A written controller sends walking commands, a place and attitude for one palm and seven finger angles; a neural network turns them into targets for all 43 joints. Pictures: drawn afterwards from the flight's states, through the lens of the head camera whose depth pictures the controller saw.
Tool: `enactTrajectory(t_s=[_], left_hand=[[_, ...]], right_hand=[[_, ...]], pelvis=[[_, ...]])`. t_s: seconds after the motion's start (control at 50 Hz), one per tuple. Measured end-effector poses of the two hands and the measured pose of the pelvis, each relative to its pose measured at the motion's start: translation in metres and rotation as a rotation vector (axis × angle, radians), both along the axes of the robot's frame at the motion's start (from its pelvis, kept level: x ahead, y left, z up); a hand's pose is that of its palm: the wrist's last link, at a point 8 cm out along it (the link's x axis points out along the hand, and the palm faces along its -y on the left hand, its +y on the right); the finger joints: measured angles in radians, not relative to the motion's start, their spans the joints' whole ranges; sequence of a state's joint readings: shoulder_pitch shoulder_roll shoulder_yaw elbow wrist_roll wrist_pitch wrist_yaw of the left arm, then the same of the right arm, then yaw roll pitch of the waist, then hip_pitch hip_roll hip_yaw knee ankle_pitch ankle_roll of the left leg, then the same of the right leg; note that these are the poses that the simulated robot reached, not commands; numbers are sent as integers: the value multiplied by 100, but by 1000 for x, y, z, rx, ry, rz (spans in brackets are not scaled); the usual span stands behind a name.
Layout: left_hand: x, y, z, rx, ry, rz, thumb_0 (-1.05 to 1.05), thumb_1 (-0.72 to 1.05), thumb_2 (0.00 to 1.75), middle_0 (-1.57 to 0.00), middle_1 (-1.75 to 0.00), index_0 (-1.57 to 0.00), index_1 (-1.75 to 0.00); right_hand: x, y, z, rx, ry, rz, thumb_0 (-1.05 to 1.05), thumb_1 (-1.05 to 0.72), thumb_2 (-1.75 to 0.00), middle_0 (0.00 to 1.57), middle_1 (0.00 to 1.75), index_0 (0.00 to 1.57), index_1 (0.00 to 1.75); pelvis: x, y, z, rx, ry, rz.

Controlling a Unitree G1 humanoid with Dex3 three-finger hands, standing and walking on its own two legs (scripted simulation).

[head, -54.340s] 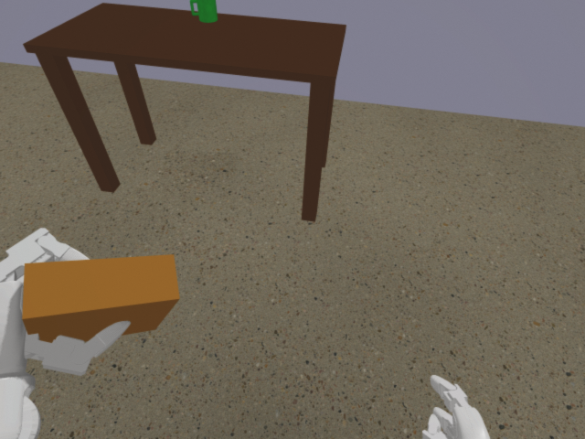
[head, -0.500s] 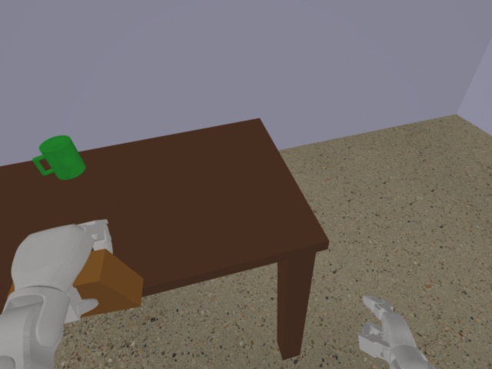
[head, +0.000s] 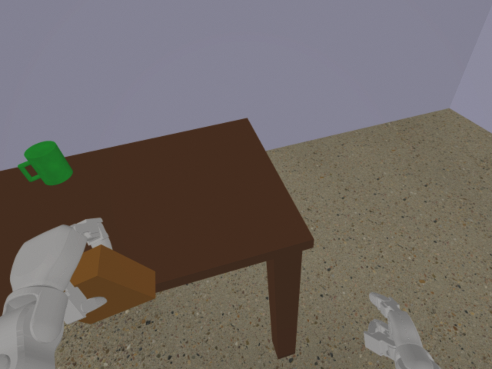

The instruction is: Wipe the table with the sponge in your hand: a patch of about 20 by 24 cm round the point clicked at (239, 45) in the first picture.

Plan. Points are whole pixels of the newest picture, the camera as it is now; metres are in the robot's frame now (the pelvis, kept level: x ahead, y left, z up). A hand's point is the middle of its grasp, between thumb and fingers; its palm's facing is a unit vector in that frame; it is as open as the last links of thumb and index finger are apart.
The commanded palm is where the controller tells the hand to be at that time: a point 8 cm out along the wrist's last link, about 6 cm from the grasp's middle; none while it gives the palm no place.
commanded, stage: step back with the hand held close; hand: left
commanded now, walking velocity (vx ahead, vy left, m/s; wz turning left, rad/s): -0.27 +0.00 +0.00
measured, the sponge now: (105, 291) +0.20 +0.27 +0.05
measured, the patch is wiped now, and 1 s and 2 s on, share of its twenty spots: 1.00 1.00 1.00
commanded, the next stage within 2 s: stop stepping back and stand still in 1.22 s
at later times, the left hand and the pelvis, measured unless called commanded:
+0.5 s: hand (59, 283) +0.16 +0.28 +0.14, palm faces +0.36 -0.83 -0.42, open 9.0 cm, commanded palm +0.11 +0.31 +0.18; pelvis -0.04 +0.03 -0.02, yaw +1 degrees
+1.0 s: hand out of the picture +0.04 +0.31 +0.15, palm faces +0.44 -0.82 -0.36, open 9.0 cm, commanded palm -0.01 +0.34 +0.18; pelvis -0.15 +0.05 -0.02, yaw +4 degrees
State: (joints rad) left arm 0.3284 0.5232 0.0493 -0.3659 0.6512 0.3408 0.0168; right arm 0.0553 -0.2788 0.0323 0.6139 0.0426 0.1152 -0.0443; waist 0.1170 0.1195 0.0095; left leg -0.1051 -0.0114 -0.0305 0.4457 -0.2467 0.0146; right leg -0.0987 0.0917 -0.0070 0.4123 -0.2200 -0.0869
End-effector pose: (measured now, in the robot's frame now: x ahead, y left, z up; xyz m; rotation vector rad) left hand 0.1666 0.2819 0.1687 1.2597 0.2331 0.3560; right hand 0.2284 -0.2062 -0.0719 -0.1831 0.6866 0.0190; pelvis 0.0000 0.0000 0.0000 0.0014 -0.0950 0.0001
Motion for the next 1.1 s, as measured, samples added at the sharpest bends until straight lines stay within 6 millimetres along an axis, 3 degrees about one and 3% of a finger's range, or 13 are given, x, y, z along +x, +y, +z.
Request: enactTrajectory(t_s=[0.04, 0.08, 0.18, 0.28, 0.36, 0.44, 0.56, 0.78, 0.88, 1.02, 1.1], left_hand=[[5, 3, -4, -336, -122, -40, -1, -46, 107, -84, -142, -87, -147], [9, 2, -12, -536, -206, -73, -1, -46, 107, -84, -143, -87, -147], [9, -11, -20, -747, -336, -161, -1, -46, 108, -84, -143, -87, -147], [-2, -14, -1, -729, -396, -255, -1, -46, 108, -84, -143, -87, -147], [-13, 3, 8, -674, -436, -276, -1, -46, 108, -84, -143, -87, -147], [-29, 24, 2, -676, -456, -230, -1, -46, 108, -84, -143, -87, -147], [-61, 36, -12, -713, -478, -188, -1, -46, 108, -84, -144, -87, -148], [-121, 39, 2, -682, -602, -181, -1, -47, 108, -84, -144, -87, -148], [-146, 40, -4, -731, -607, -213, -1, -47, 108, -84, -144, -87, -148], [-170, 68, -7, -687, -581, -194, -1, -47, 108, -84, -144, -88, -148], [-191, 70, 2, -685, -587, -185, -1, -47, 108, -84, -144, -87, -148]], right_hand=[[-3, -3, 2, -3, -20, -2, 2, -91, -90, 20, 30, 20, 30], [-12, -6, 2, -8, -14, -20, 2, -91, -90, 20, 30, 20, 30], [-45, -21, -5, -64, 63, -94, 1, -91, -90, 20, 30, 20, 30], [-79, -35, -18, -99, 141, -178, 1, -91, -90, 20, 30, 20, 30], [-102, -34, -25, -99, 168, -228, 2, -91, -90, 20, 30, 20, 30], [-119, -24, -25, -91, 149, -242, 2, -91, -90, 20, 30, 20, 30], [-131, -2, -17, -98, 75, -189, 2, -91, -90, 20, 30, 20, 30], [-135, 24, -20, -60, 30, -70, 2, -90, -90, 20, 30, 21, 30], [-152, 30, -12, -90, 41, -65, 2, -90, -90, 20, 30, 21, 30], [-182, 43, 4, -118, -16, -65, 2, -90, -90, 20, 30, 21, 30], [-208, 49, 8, -85, -27, -69, 1, -90, -90, 20, 30, 21, 30]], pelvis=[[0, -2, -2, -8, 28, 12], [-1, -4, -3, -9, 53, 19], [0, -4, -6, 2, 92, 23], [-7, 5, -11, -1, 112, 27], [-17, 13, -14, -6, 113, 27], [-31, 22, -16, -8, 108, 18], [-55, 34, -18, -12, 97, 9], [-100, 30, -22, -46, 104, 84], [-113, 37, -20, -45, 102, 97], [-159, 48, -18, -48, 89, 66], [-181, 50, -12, -72, 115, 41]])
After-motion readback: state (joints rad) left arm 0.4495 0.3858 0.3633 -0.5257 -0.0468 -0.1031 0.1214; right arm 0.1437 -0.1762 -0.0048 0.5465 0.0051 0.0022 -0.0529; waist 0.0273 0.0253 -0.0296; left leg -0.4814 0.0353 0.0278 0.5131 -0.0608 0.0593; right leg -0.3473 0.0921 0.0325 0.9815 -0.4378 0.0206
